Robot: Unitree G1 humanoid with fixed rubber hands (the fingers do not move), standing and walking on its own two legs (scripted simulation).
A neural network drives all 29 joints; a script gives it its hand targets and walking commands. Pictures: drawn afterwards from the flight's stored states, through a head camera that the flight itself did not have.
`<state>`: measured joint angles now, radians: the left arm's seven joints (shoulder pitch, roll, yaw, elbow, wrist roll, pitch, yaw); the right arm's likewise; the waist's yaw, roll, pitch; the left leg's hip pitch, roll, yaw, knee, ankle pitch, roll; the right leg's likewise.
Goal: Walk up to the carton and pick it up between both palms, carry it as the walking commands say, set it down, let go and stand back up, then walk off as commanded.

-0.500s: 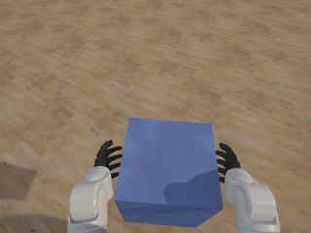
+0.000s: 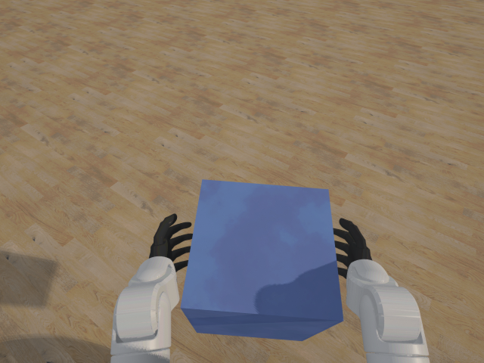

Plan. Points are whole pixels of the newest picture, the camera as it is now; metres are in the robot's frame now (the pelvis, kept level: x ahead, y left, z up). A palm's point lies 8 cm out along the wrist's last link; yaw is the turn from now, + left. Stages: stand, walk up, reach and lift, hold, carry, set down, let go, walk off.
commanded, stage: carry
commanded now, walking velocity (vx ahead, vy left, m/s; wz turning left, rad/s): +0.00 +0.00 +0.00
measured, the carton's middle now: (256, 267) +0.30 +0.00 -0.02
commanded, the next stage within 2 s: hold in 1.68 s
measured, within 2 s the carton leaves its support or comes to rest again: neither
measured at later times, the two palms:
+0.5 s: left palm (167, 274) +0.26 +0.14 +0.04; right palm (359, 279) +0.25 -0.15 +0.04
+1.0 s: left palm (170, 280) +0.25 +0.14 +0.03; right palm (359, 285) +0.24 -0.15 +0.03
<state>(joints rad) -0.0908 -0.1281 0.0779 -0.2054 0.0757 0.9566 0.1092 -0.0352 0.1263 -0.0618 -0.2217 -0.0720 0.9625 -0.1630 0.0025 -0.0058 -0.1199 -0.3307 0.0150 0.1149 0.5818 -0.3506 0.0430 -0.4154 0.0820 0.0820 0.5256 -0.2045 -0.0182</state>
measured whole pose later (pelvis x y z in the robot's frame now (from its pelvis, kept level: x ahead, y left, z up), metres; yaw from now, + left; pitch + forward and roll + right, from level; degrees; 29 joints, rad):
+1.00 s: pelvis -0.02 -0.01 +0.00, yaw +0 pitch +4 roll -1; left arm -0.09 -0.13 0.09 0.00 0.13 0.78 0.08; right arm -0.04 0.13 -0.07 -0.02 -0.12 0.79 -0.14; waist 0.00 -0.01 -0.10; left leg -0.33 0.02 0.12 0.58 -0.33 0.04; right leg -0.42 0.08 0.08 0.53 -0.18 -0.02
